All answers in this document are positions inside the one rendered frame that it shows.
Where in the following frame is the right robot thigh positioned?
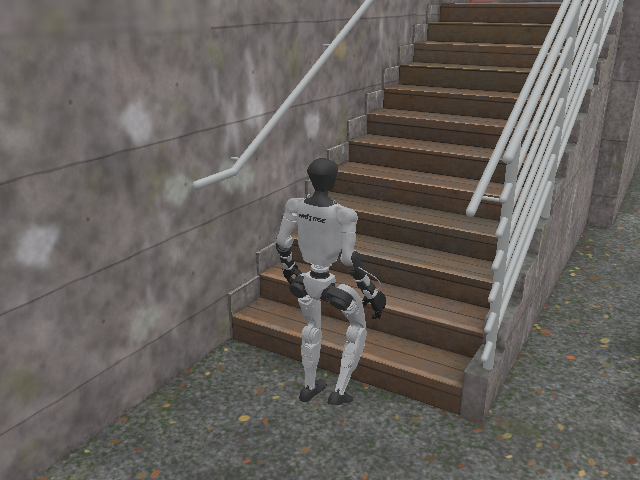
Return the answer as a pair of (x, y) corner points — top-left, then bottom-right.
(327, 284), (366, 344)

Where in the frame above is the robot right hand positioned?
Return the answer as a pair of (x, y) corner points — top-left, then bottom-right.
(362, 291), (386, 319)

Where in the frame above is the robot right forearm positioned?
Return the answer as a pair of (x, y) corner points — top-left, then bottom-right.
(349, 251), (378, 299)

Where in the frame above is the robot torso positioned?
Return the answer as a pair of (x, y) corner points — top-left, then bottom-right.
(297, 194), (342, 302)

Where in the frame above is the robot left hand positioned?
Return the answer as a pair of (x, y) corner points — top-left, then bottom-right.
(282, 264), (302, 285)

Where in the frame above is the left robot upper arm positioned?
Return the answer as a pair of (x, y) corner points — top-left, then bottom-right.
(276, 198), (305, 248)

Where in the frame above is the right robot upper arm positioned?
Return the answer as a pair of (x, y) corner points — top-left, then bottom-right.
(336, 205), (358, 266)

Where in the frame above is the robot left forearm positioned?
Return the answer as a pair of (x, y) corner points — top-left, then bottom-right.
(276, 238), (295, 270)

